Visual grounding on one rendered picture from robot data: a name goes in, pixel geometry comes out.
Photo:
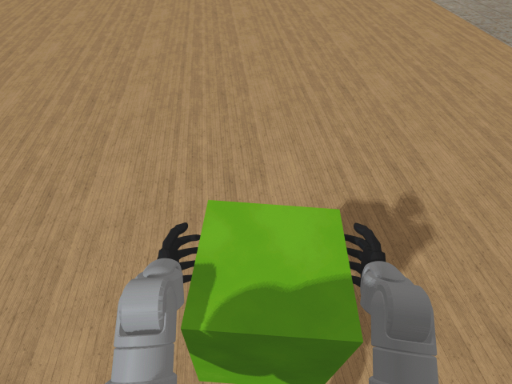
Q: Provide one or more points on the carton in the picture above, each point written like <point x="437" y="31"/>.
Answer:
<point x="271" y="298"/>

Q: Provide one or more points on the right robot forearm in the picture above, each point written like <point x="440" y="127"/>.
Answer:
<point x="402" y="327"/>

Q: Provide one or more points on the right robot hand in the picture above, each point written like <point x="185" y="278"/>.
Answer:
<point x="371" y="247"/>

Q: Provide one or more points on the left robot forearm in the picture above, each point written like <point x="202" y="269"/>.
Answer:
<point x="145" y="329"/>

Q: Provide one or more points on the left robot hand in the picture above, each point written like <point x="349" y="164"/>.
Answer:
<point x="171" y="244"/>

